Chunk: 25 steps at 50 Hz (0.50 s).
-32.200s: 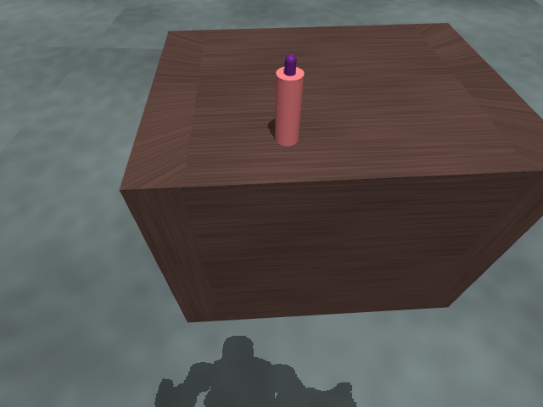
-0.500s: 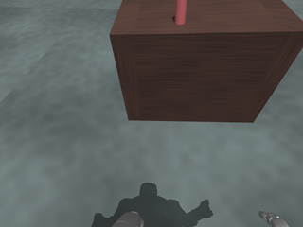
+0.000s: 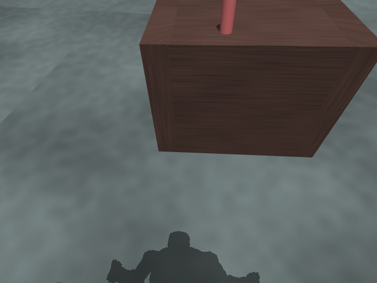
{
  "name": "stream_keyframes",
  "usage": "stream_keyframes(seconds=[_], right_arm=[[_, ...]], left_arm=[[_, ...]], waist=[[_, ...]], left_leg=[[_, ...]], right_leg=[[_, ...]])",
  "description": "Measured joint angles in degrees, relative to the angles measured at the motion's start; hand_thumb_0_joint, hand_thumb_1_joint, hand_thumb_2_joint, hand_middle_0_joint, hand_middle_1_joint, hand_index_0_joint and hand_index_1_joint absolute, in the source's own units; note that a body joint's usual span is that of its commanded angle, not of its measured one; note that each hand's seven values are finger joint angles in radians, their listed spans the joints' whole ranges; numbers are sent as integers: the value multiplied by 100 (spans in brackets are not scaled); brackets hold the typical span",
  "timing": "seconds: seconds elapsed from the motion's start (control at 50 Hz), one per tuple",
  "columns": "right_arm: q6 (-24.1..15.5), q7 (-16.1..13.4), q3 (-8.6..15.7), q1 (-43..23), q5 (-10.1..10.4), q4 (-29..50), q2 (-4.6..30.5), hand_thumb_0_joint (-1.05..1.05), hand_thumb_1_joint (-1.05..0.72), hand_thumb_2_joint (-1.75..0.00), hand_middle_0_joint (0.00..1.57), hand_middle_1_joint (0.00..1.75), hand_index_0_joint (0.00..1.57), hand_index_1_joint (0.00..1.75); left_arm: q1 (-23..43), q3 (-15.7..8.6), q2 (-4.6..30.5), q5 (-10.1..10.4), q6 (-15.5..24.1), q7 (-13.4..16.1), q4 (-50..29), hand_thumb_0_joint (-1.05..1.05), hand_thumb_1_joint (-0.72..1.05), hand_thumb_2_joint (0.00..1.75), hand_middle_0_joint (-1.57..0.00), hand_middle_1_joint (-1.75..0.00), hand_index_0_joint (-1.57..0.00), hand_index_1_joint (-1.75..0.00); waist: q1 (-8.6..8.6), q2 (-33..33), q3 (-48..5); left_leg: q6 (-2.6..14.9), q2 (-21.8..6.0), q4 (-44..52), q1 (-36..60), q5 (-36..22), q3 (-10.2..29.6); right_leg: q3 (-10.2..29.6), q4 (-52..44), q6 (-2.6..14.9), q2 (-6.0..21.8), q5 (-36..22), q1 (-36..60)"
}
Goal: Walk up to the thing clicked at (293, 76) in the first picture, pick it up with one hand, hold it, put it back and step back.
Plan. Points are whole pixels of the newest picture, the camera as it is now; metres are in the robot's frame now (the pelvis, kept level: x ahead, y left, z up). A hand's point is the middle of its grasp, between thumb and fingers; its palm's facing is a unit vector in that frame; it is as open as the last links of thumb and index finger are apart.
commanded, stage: step back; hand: right
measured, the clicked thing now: (228, 7) +1.11 -0.15 +0.09
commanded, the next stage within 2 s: stand in 0.52 s
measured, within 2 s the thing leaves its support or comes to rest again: neither
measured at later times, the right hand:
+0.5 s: hand out of the picture +0.14 -0.22 -0.14, palm faces -0.05 +0.93 -0.37, open 7.4 cm
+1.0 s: hand out of the picture +0.13 -0.23 -0.13, palm faces -0.02 +0.95 -0.32, open 7.4 cm
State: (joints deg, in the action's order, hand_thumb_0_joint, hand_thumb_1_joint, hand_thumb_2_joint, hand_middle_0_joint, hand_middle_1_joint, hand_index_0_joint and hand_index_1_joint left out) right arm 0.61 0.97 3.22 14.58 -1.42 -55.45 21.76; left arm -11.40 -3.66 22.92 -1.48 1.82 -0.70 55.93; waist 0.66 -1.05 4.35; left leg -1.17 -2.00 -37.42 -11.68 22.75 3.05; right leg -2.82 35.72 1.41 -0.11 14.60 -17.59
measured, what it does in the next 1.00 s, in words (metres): steps on the spot: left foot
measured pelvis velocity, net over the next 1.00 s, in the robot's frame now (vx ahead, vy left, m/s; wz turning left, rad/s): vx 0.03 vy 0.02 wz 0.02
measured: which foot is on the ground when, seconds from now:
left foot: down 0.00-0.00, up 0.02-0.26, down 0.28-1.00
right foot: down 0.00-1.00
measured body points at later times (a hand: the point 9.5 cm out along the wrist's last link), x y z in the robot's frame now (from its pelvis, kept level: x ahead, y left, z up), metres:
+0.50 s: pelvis +0.04 +0.03 +0.01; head +0.07 +0.04 +0.45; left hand +0.13 +0.35 -0.12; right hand +0.14 -0.27 -0.12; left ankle +0.05 +0.16 -0.72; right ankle +0.05 -0.10 -0.72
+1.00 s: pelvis +0.03 +0.02 +0.03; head +0.04 +0.02 +0.47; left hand +0.10 +0.32 -0.11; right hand +0.13 -0.27 -0.11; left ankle +0.05 +0.16 -0.72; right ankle +0.05 -0.10 -0.72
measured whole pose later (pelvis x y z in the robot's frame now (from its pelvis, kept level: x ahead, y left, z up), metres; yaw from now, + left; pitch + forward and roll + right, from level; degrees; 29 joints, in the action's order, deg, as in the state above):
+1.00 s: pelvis +0.03 +0.02 +0.03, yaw +1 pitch -3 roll +0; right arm -0.4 0.8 0.8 4.1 -0.3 -64.4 19.9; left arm -5.8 0.4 20.0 -0.7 1.0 -0.7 65.6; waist -0.2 -0.3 3.5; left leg -1.5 -1.4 -19.2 -6.6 9.3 0.4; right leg -1.9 20.0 -0.8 1.7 10.1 -6.6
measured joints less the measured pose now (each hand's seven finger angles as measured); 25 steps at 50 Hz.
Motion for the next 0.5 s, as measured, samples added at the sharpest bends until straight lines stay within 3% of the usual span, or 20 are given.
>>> stream_keyframes(seconds=[0.06, 0.14, 0.24, 0.3, 0.34, 0.42, 0.5], right_arm=[[95, -106, -9, -56, 36, -79, 26, 1, -90, -90, 20, 30, 21, 30], [53, -111, -32, -126, 62, -137, 78, 1, -90, -90, 20, 30, 21, 30], [1, -98, -52, -207, 35, -205, 89, 1, -90, -90, 20, 30, 21, 30], [-46, -128, -37, -312, 3, -303, 22, 1, -90, -90, 20, 30, 21, 30], [-55, -140, -54, -396, -17, -346, -79, 1, -90, -90, 20, 30, 21, 30], [-18, -113, -138, -601, 22, -433, -168, 1, -90, -90, 20, 30, 21, 30], [-13, -122, -187, -829, 51, -456, -245, 1, -90, -90, 20, 30, 21, 30]], left_arm=[[79, 45, -176, -67, 46, 22, -17, 1, 91, 90, -20, -30, -20, -30], [167, 116, -356, -59, 55, 15, -26, 1, 90, 90, -20, -30, -20, -30], [289, 152, -348, -22, 39, 21, 5, 1, 90, 90, -21, -31, -21, -30], [393, 162, -248, 40, -50, 46, 31, 1, 90, 90, -21, -31, -21, -30], [439, 155, -176, 99, -132, 77, 53, 1, 90, 90, -21, -31, -21, -30], [532, 169, -108, 128, -172, 104, 176, 1, 91, 90, -20, -30, -20, -30], [580, 188, -48, 133, -152, 99, 262, 1, 91, 90, -20, -30, -20, -30]], waist=[[-62, -109, -52], [-138, -128, -40], [-171, -78, 21], [-135, 67, 116], [-172, 233, 143], [-155, 166, 126], [-148, 209, 72]], left_leg=[[116, 213, -905, -382, 639, 294], [152, 325, -1363, -746, 594, 236], [111, 126, -489, -669, 239, 28], [39, 157, 247, -404, -631, -136], [28, 234, 256, -360, -579, -261], [49, 81, 138, -388, -420, -228], [59, 85, 255, -327, -455, -250]], right_leg=[[-86, 93, 72, -35, 160, 23], [-97, -141, 57, 64, 150, 196], [-112, -86, -41, 189, 273, 218], [-82, 235, -150, 337, 492, 146], [57, 323, -180, 414, 531, 105], [90, -37, -248, 219, 408, 291], [107, -203, -268, 222, 336, 368]])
